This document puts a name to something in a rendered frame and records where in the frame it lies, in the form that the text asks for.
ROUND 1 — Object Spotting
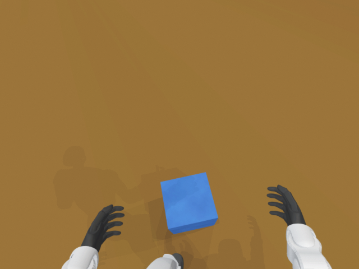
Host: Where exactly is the robot left hand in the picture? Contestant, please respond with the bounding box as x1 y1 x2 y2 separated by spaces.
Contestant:
81 205 124 252

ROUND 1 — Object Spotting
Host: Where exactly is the robot left forearm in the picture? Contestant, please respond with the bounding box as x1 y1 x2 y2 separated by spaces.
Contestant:
61 246 99 269

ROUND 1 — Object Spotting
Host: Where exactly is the robot right hand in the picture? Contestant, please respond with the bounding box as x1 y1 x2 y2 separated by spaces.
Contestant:
267 185 306 226

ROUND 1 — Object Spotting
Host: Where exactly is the robot left shin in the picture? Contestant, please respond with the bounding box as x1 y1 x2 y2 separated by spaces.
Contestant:
163 254 178 263

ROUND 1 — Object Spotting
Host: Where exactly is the robot left foot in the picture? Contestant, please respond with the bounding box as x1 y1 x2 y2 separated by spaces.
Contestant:
172 253 183 269

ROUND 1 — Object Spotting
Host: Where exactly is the robot right forearm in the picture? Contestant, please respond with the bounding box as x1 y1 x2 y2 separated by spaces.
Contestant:
286 224 332 269

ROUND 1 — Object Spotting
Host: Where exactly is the carton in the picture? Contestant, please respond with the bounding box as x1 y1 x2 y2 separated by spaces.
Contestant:
160 172 218 234

